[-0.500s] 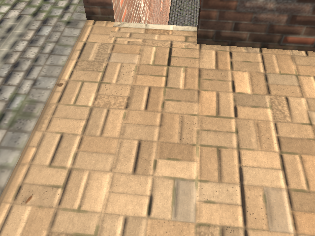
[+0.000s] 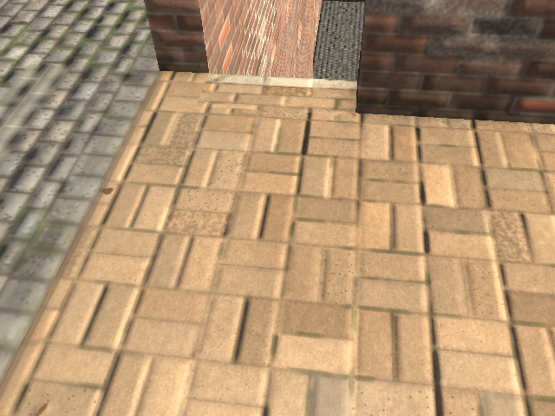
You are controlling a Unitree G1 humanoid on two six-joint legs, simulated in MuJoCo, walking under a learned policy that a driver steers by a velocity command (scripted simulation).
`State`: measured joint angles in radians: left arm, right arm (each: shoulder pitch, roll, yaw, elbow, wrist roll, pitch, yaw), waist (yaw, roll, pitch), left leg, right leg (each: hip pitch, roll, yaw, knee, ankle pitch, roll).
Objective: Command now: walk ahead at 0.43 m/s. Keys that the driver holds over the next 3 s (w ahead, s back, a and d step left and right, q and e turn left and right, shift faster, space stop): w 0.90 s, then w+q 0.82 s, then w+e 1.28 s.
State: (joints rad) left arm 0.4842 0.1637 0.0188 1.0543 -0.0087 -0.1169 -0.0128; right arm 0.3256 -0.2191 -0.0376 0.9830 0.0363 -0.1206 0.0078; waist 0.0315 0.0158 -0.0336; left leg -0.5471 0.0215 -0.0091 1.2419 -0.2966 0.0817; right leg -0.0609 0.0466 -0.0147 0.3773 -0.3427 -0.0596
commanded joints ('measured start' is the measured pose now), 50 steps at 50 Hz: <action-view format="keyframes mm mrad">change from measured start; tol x32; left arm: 1 124 52 -9 7 9 29 4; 16 194 -17 -31 -62 13 11 0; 37 -537 123 27 -305 -15 7 -9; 44 13 375 109 -179 13 -2 -17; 50 -250 148 48 -208 20 -16 -22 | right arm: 1 -88 -25 -12 -93 -6 -8 17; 10 -446 -58 8 -267 0 0 34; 16 160 -262 -64 -104 -49 14 19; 50 24 -107 -24 -57 -1 36 -12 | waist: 1 -1 -83 137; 14 -222 -178 -96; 16 -138 268 -418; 26 3 31 85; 42 73 46 -84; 44 42 -383 -353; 50 -41 -90 -14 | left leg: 1 -364 73 19 -12 100 1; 14 467 -64 73 -703 294 98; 16 1049 396 -723 -837 35 337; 24 252 169 -170 -1138 227 183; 38 565 225 -97 -1050 275 116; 42 503 148 -20 -646 647 45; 45 -202 -30 -126 98 -246 -16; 50 -51 113 -101 -64 60 -18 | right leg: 1 174 -240 186 -184 582 -99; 9 36 -239 92 -296 617 -99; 14 82 -223 46 282 1178 -33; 16 -509 52 133 976 -200 21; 17 -599 -5 205 1078 -185 -14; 39 -574 -128 18 144 302 7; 42 -114 -77 -16 117 279 -66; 44 468 -465 726 -40 97 -283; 50 -63 -289 197 -200 341 -130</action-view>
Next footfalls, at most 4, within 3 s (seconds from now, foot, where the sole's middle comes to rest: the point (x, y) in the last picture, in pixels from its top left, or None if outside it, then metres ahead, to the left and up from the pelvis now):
0.28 left None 0.35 0.11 -0.78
0.84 right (361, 373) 0.64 -0.13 -0.78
1.44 left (266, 278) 0.93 0.12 -0.78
1.96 right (290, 193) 1.28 0.05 -0.78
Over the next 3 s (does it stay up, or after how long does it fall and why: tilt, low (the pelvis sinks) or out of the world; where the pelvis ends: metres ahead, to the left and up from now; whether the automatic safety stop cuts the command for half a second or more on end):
stays up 1.60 0.15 -0.03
